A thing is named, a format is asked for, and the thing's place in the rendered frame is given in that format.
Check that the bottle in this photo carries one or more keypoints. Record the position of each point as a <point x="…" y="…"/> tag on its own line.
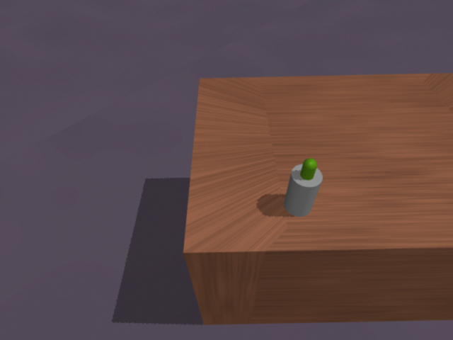
<point x="304" y="184"/>

